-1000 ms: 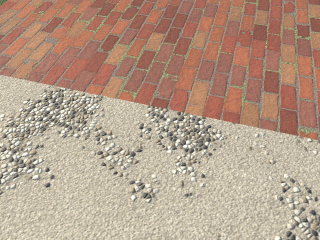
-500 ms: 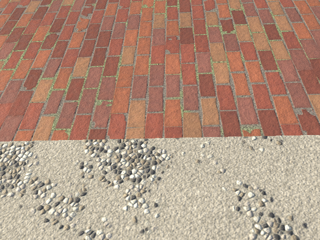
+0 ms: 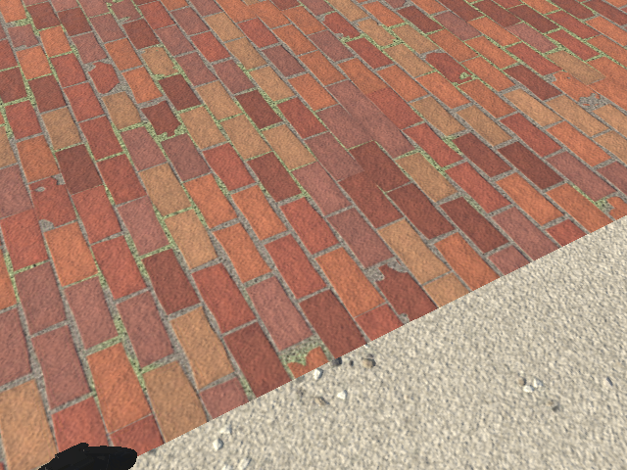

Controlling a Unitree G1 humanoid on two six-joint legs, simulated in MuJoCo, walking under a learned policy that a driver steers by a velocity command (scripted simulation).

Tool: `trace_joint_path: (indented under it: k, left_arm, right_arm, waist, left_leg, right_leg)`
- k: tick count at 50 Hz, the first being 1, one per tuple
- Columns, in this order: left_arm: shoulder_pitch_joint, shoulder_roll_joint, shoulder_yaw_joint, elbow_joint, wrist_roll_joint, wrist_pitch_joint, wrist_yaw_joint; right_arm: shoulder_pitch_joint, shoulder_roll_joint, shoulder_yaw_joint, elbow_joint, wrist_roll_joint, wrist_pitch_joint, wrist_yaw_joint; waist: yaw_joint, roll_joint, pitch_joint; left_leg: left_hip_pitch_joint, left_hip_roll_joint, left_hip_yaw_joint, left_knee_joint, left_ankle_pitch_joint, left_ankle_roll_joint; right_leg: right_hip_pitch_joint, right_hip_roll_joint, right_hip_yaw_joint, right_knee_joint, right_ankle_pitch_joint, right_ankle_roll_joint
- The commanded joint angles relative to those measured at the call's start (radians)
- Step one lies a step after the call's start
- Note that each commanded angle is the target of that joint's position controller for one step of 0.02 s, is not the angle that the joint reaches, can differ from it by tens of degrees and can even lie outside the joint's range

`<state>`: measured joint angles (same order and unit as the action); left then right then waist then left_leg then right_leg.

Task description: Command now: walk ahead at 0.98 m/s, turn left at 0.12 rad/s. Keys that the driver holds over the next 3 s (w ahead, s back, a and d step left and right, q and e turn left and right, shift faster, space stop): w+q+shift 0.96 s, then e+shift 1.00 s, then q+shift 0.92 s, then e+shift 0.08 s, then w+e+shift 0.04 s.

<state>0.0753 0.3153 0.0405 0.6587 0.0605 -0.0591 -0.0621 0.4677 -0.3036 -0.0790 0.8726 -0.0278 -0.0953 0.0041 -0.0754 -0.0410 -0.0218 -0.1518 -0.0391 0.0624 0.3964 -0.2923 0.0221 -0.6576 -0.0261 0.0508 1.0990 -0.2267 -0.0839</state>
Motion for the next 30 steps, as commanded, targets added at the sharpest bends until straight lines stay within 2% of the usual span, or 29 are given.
trace_joint_path:
  k: [1, 2, 3, 5, 6, 7, 8, 9, 10, 11, 12, 13, 14, 15, 16, 17, 20, 21, 23, 24, 26, 27, 28, 29, 30]
  left_arm:
    - [-0.069, -0.01, -0.038, -0.111, -0.005, -0.016, -0.022]
    - [-0.093, -0.013, -0.043, -0.113, -0.017, -0.02, -0.031]
    - [-0.104, -0.002, -0.042, -0.111, -0.023, -0.022, -0.032]
    - [-0.108, 0.032, -0.03, -0.104, -0.025, -0.025, -0.015]
    - [-0.072, 0.054, -0.019, -0.09, -0.022, -0.029, -0.001]
    - [0.051, 0.078, -0.003, -0.048, -0.013, -0.034, 0.016]
    - [0.207, 0.111, 0.015, -0.006, 0.001, -0.038, 0.037]
    - [0.39, 0.204, 0.042, 0.005, 0.025, -0.041, 0.061]
    - [0.412, 0.26, 0.053, 0.002, 0.04, -0.035, 0.069]
    - [0.335, 0.198, 0.048, 0.005, 0.012, -0.027, 0.069]
    - [0.258, 0.118, 0.03, 0.006, -0.002, -0.033, 0.066]
    - [0.221, 0.078, 0.023, 0.019, -0.006, -0.038, 0.059]
    - [0.209, 0.049, 0.016, 0.031, -0.01, -0.042, 0.059]
    - [0.219, 0.035, 0.012, 0.049, -0.021, -0.05, 0.06]
    - [0.232, 0.012, 0.008, 0.07, -0.031, -0.061, 0.056]
    - [0.246, 0.006, 0.008, 0.09, -0.042, -0.07, 0.054]
    - [0.248, -0.011, 0.004, 0.125, -0.042, -0.086, 0.052]
    - [0.239, -0.003, 0.005, 0.132, -0.041, -0.089, 0.056]
    - [0.245, 0.031, 0.012, 0.147, -0.039, -0.09, 0.064]
    - [0.261, 0.052, 0.014, 0.156, -0.039, -0.087, 0.068]
    - [0.308, 0.111, 0.023, 0.164, -0.036, -0.077, 0.08]
    - [0.31, 0.151, 0.033, 0.16, -0.033, -0.063, 0.089]
    - [0.286, 0.187, 0.044, 0.15, -0.026, -0.045, 0.097]
    - [0.238, 0.213, 0.053, 0.13, -0.02, -0.026, 0.101]
    - [0.216, 0.211, 0.055, 0.118, -0.013, -0.014, 0.094]
  right_arm:
    - [-0.123, -0.062, 0.003, -0.089, 0.014, -0.03, 0.011]
    - [-0.118, -0.098, -0.005, -0.091, 0.018, -0.032, 0.015]
    - [-0.095, -0.138, -0.015, -0.088, 0.022, -0.033, 0.02]
    - [-0.051, -0.171, -0.02, -0.075, 0.025, -0.028, 0.026]
    - [-0.025, -0.181, -0.019, -0.063, 0.026, -0.025, 0.027]
    - [-0.007, -0.194, -0.021, -0.051, 0.028, -0.018, 0.025]
    - [-0.005, -0.195, -0.021, -0.049, 0.034, -0.017, 0.024]
    - [-0.023, -0.107, 0.001, -0.077, 0.029, -0.019, 0.023]
    - [0.055, 0.019, 0.026, -0.124, 0.07, -0.012, 0.017]
    - [-0.021, -0.05, 0.014, -0.13, 0.056, 0.002, 0.01]
    - [-0.094, -0.061, 0.01, -0.134, 0.04, 0.011, 0.016]
    - [-0.118, -0.046, 0.012, -0.129, 0.032, 0.019, 0.025]
    - [-0.117, -0.033, 0.011, -0.117, 0.022, 0.034, 0.035]
    - [-0.104, -0.012, 0.013, -0.121, 0.012, 0.051, 0.043]
    - [-0.134, 0.005, 0.016, -0.13, 0.008, 0.067, 0.048]
    - [-0.179, 0.017, 0.019, -0.153, 0.002, 0.078, 0.054]
    - [-0.31, 0.022, 0.03, -0.213, -0.002, 0.085, 0.072]
    - [-0.345, 0.018, 0.034, -0.231, 0.0, 0.084, 0.078]
    - [-0.418, 0.005, 0.044, -0.255, 0.002, 0.082, 0.092]
    - [-0.454, 0.005, 0.049, -0.266, 0.001, 0.08, 0.098]
    - [-0.448, -0.021, 0.048, -0.259, 0.005, 0.078, 0.098]
    - [-0.388, -0.045, 0.042, -0.243, 0.007, 0.077, 0.093]
    - [-0.264, -0.08, 0.029, -0.212, 0.009, 0.076, 0.084]
    - [-0.067, -0.123, 0.007, -0.157, 0.009, 0.075, 0.071]
    - [0.117, -0.173, -0.023, -0.09, 0.009, 0.075, 0.048]
  waist:
    - [0.101, 0.08, 0.132]
    - [0.095, 0.081, 0.128]
    - [0.089, 0.088, 0.122]
    - [0.084, 0.08, 0.108]
    - [0.101, 0.072, 0.065]
    - [0.16, 0.052, -0.023]
    - [0.234, 0.059, -0.119]
    - [0.306, -0.048, -0.251]
    - [0.231, -0.228, -0.375]
    - [0.208, -0.15, -0.256]
    - [0.178, -0.073, -0.107]
    - [0.148, -0.035, -0.043]
    - [0.118, -0.039, -0.004]
    - [0.089, -0.086, 0.011]
    - [0.077, -0.067, 0.035]
    - [0.072, -0.067, 0.057]
    - [0.053, -0.048, 0.109]
    - [0.043, -0.049, 0.122]
    - [0.044, -0.005, 0.151]
    - [0.05, 0.011, 0.166]
    - [0.035, -0.005, 0.122]
    - [-0.007, -0.037, 0.074]
    - [-0.08, -0.06, -0.001]
    - [-0.175, -0.07, -0.095]
    - [-0.236, -0.019, -0.174]
  left_leg:
    - [-0.195, 0.201, -0.263, -0.322, 0.051, 0.169]
    - [-0.272, 0.191, -0.23, -0.353, 0.129, 0.161]
    - [-0.28, 0.207, -0.235, -0.369, 0.203, 0.164]
    - [-0.163, 0.226, -0.23, -0.304, 0.367, 0.156]
    - [-0.092, 0.22, -0.211, -0.192, 0.551, 0.142]
    - [-0.067, 0.182, -0.172, 0.019, 0.698, 0.126]
    - [-0.179, 0.137, -0.16, 0.272, 0.637, 0.113]
    - [-0.362, 0.07, -0.125, 0.631, 0.274, 0.097]
    - [-0.575, 0.009, -0.131, 0.943, -0.185, 0.091]
    - [-0.662, 0.05, -0.14, 1.014, -0.075, 0.102]
    - [-0.686, 0.094, -0.137, 0.974, 0.007, 0.1]
    - [-0.659, 0.123, -0.134, 0.932, 0.04, 0.089]
    - [-0.627, 0.14, -0.135, 0.909, 0.047, 0.08]
    - [-0.607, 0.153, -0.132, 0.895, 0.045, 0.069]
    - [-0.627, 0.164, -0.127, 0.891, 0.047, 0.066]
    - [-0.659, 0.171, -0.119, 0.883, 0.067, 0.062]
    - [-0.685, 0.167, -0.074, 0.789, 0.215, 0.065]
    - [-0.661, 0.162, -0.058, 0.72, 0.268, 0.072]
    - [-0.571, 0.134, 0.021, 0.535, 0.341, 0.1]
    - [-0.517, 0.109, 0.068, 0.45, 0.357, 0.119]
    - [-0.39, 0.023, 0.149, 0.376, 0.338, 0.153]
    - [-0.318, -0.012, 0.159, 0.364, 0.292, 0.168]
    - [-0.188, -0.042, 0.149, 0.363, 0.239, 0.186]
    - [0.017, -0.061, 0.112, 0.357, 0.182, 0.214]
    - [0.272, -0.072, 0.038, 0.297, 0.109, 0.238]
  right_leg:
    - [0.059, -0.062, -0.008, -0.29, 0.137, 0.045]
    - [0.206, -0.03, -0.055, -0.35, 0.167, 0.051]
    - [0.291, -0.01, -0.079, -0.371, 0.181, 0.052]
    - [0.334, 0.01, -0.083, -0.448, 0.169, 0.046]
    - [0.4, 0.038, -0.086, -0.495, 0.131, 0.039]
    - [0.555, 0.077, -0.101, -0.538, 0.089, 0.029]
    - [0.787, 0.041, -0.077, -0.523, 0.061, 0.021]
    - [0.994, -0.215, 0.189, -0.568, -0.277, 0.001]
    - [1.082, -0.469, 0.67, -0.766, -0.578, -0.055]
    - [0.95, -0.425, 0.72, -0.856, -0.622, -0.063]
    - [0.823, -0.376, 0.528, -0.836, -0.463, -0.053]
    - [0.725, -0.33, 0.391, -0.841, -0.274, -0.044]
    - [0.656, -0.282, 0.272, -0.862, -0.157, -0.02]
    - [0.612, -0.278, 0.203, -0.876, -0.09, -0.016]
    - [0.606, -0.266, 0.136, -0.885, 0.006, -0.007]
    - [0.598, -0.266, 0.085, -0.91, 0.059, -0.007]
    - [0.568, -0.217, -0.119, -0.951, 0.29, 0.012]
    - [0.554, -0.199, -0.176, -0.963, 0.336, 0.02]
    - [0.547, -0.17, -0.273, -1.001, 0.42, 0.037]
    - [0.556, -0.163, -0.311, -1.001, 0.521, 0.047]
    - [0.645, -0.173, -0.34, -0.892, 0.98, 0.063]
    - [0.694, -0.192, -0.338, -0.786, 1.17, 0.07]
    - [0.707, -0.213, -0.328, -0.612, 1.288, 0.068]
    - [0.655, -0.232, -0.303, -0.365, 1.309, 0.051]
    - [0.506, -0.2, -0.288, -0.032, 1.068, 0.047]
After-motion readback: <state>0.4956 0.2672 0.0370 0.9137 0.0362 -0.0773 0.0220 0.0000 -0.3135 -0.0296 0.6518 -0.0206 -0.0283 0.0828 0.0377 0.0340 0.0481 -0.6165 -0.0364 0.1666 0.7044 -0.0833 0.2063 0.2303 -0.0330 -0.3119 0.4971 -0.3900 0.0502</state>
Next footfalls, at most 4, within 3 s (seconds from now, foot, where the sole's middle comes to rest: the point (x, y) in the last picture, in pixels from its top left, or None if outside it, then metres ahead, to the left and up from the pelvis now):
0.18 right None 0.34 -0.14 -0.77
0.62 left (239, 386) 0.70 0.15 -0.77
1.04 right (188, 245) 1.13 0.29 -0.77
1.44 left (97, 260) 1.10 0.53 -0.77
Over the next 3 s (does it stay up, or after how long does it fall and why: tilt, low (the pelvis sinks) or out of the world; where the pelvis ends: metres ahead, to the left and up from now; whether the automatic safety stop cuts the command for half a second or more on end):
stays up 1.12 0.35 0.01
